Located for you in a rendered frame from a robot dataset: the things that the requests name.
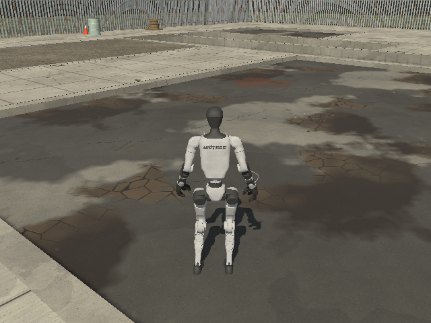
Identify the robot left hand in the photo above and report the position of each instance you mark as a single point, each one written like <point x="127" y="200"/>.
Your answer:
<point x="178" y="189"/>

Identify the left robot forearm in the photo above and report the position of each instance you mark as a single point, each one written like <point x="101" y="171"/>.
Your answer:
<point x="183" y="176"/>

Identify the robot left thigh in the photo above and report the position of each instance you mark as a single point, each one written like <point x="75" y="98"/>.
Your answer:
<point x="200" y="202"/>

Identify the left robot foot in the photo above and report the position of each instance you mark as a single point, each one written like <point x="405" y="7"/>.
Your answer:
<point x="197" y="269"/>

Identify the left robot upper arm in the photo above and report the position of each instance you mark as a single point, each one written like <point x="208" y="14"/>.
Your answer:
<point x="190" y="153"/>

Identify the robot right hand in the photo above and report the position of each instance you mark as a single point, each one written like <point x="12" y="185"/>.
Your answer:
<point x="253" y="191"/>

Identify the right robot forearm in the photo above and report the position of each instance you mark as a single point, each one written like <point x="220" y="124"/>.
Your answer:
<point x="249" y="178"/>

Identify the right robot upper arm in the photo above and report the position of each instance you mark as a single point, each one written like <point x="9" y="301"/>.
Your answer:
<point x="239" y="152"/>

